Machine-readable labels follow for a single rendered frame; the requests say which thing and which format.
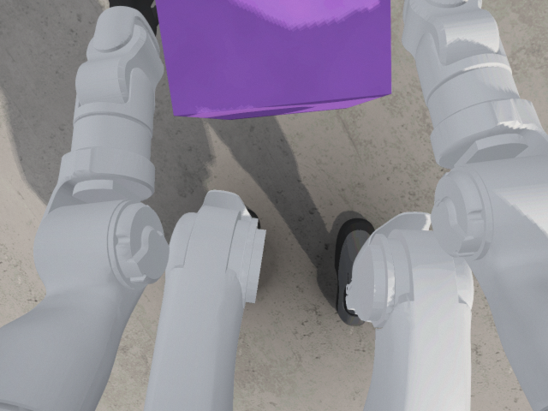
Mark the robot left hand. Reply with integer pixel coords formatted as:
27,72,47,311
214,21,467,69
109,0,158,37

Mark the robot right upper arm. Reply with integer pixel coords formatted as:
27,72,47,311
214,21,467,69
431,155,548,411

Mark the robot right thigh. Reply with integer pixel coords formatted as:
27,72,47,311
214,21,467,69
358,229,472,411

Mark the robot left forearm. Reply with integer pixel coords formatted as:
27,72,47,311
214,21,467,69
33,6,164,272

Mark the carton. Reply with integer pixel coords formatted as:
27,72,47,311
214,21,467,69
155,0,391,120

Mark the robot left upper arm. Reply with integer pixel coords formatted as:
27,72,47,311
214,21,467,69
0,199,170,411

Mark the robot left thigh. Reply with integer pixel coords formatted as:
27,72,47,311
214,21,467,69
144,205,266,411

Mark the robot thigh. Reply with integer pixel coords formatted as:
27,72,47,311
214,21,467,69
358,229,472,411
144,205,266,411

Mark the robot right forearm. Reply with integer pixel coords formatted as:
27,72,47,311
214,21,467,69
402,0,548,170

